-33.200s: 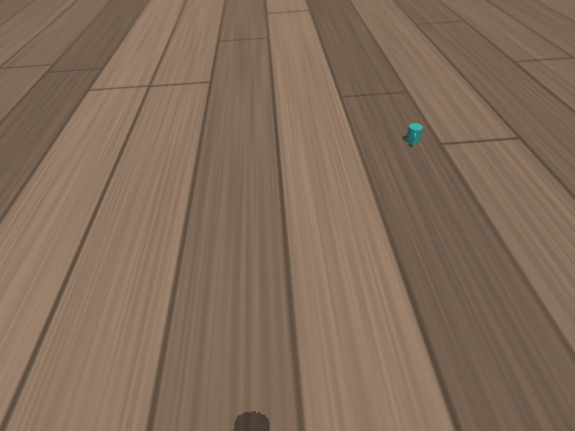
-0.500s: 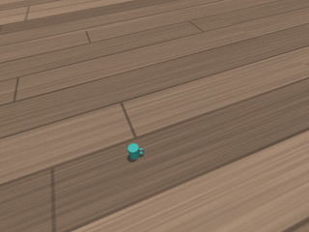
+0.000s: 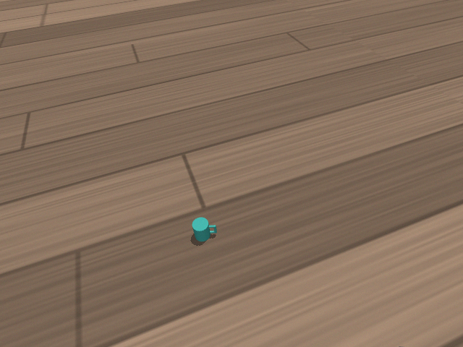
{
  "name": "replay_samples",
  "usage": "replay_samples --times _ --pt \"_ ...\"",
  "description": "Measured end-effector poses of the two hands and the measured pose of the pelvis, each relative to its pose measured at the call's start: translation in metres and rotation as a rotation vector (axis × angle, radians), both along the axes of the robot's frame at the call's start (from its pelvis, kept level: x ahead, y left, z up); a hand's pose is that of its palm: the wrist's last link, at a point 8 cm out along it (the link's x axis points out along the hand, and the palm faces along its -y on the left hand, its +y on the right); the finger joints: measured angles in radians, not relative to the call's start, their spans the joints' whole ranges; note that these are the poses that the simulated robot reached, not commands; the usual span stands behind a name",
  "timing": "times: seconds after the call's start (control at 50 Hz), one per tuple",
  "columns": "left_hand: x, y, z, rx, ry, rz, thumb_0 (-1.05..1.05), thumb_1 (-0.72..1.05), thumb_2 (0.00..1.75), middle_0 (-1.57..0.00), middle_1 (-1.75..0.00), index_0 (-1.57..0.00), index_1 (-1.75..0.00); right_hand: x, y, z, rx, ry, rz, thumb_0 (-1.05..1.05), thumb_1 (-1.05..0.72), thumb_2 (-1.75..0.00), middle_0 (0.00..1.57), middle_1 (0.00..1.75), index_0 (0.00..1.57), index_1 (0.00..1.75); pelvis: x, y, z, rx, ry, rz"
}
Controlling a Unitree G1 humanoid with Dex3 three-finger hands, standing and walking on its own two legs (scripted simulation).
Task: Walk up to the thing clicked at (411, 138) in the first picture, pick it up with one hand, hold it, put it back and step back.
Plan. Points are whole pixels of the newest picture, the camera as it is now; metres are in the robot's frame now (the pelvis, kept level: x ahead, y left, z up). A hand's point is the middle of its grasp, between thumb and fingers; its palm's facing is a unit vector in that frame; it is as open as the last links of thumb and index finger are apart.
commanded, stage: walk up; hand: left
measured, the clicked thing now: (205, 229) +0.82 +0.21 -0.73
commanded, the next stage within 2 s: stand in 0.08 s
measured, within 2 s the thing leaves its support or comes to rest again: neither
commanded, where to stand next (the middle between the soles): +0.48 +0.01 m, yaw +0 degrees
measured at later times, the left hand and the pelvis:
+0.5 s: hand out of the picture +0.06 +0.24 -0.15, palm faces -0.03 -0.94 -0.34, open 7.3 cm; pelvis -0.03 -0.01 +0.01, yaw +0 degrees
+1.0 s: hand out of the picture +0.03 +0.24 -0.15, palm faces -0.05 -0.94 -0.34, open 7.3 cm; pelvis -0.03 -0.01 +0.01, yaw +0 degrees
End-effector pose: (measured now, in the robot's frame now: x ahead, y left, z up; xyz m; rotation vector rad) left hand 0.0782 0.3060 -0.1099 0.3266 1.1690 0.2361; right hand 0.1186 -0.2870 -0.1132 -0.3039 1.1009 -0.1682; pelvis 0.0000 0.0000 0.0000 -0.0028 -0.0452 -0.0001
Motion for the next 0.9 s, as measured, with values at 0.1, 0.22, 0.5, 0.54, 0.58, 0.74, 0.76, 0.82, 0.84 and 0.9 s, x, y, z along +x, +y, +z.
replay_samples --times 0.1,0.22,0.5,0.54,0.58,0.74,0.76,0.82,0.84,0.9 --pt "-0.001 -0.002 0.001 -0.004 0.004 0.001 0.01 0.91 0.9 -0.21 -0.3 -0.21 -0.3 -0.005 -0.003 0.001 -0.003 0.018 -0.001 0.01 -0.9 -0.89 0.2 0.3 0.2 0.3 -0.001 -0.002 0.002 0.001 -0.001 -0.001" --pt "-0.005 -0.01 0.0 -0.02 0.033 -0.014 0.01 0.91 0.9 -0.21 -0.3 -0.21 -0.3 -0.021 -0.008 0.004 -0.009 0.041 -0.018 0.01 -0.9 -0.89 0.2 0.3 0.2 0.3 -0.006 -0.003 0.006 0.001 -0.005 -0.005" --pt "-0.023 -0.018 0.001 -0.036 0.036 -0.037 0.01 0.91 0.9 -0.21 -0.3 -0.21 -0.3 -0.072 -0.016 0.003 -0.017 0.098 -0.049 0.01 -0.9 -0.89 0.2 0.3 0.2 0.3 -0.027 -0.006 0.009 -0.001 -0.021 -0.009" --pt "-0.027 -0.017 0.002 -0.034 0.04 -0.037 0.01 0.91 0.9 -0.21 -0.3 -0.21 -0.3 -0.079 -0.017 0.003 -0.015 0.104 -0.052 0.01 -0.9 -0.89 0.2 0.3 0.2 0.3 -0.03 -0.006 0.009 -0.001 -0.021 -0.009" --pt "-0.033 -0.017 0.002 -0.032 0.047 -0.037 0.01 0.91 0.9 -0.21 -0.3 -0.21 -0.3 -0.085 -0.018 0.001 -0.013 0.112 -0.054 0.01 -0.9 -0.89 0.2 0.3 0.2 0.3 -0.032 -0.007 0.009 -0.001 -0.019 -0.008" --pt "-0.055 -0.014 0.0 -0.022 0.095 -0.025 0.01 0.91 0.9 -0.21 -0.3 -0.21 -0.3 -0.107 -0.021 -0.003 -0.009 0.167 -0.061 0.01 -0.9 -0.89 0.2 0.3 0.2 0.3 -0.037 -0.009 0.008 -0.003 -0.003 -0.004" --pt "-0.057 -0.014 0.0 -0.022 0.101 -0.023 0.01 0.91 0.9 -0.21 -0.3 -0.21 -0.3 -0.109 -0.021 -0.003 -0.009 0.174 -0.061 0.01 -0.9 -0.89 0.2 0.3 0.2 0.3 -0.037 -0.009 0.008 -0.004 -0.002 -0.004" --pt "-0.061 -0.014 -0.001 -0.023 0.117 -0.02 0.01 0.91 0.9 -0.21 -0.3 -0.21 -0.3 -0.112 -0.021 -0.003 -0.011 0.188 -0.062 0.01 -0.9 -0.89 0.2 0.3 0.2 0.3 -0.035 -0.01 0.008 -0.004 0.002 -0.005" --pt "-0.061 -0.014 -0.002 -0.025 0.12 -0.019 0.01 0.91 0.9 -0.21 -0.3 -0.21 -0.3 -0.113 -0.021 -0.003 -0.012 0.191 -0.062 0.01 -0.9 -0.89 0.2 0.3 0.2 0.3 -0.035 -0.01 0.008 -0.004 0.003 -0.005" --pt "-0.06 -0.015 -0.003 -0.028 0.123 -0.02 0.01 0.91 0.9 -0.21 -0.3 -0.21 -0.3 -0.111 -0.021 -0.003 -0.015 0.195 -0.06 0.01 -0.9 -0.89 0.2 0.3 0.2 0.3 -0.033 -0.009 0.008 -0.004 0.005 -0.005"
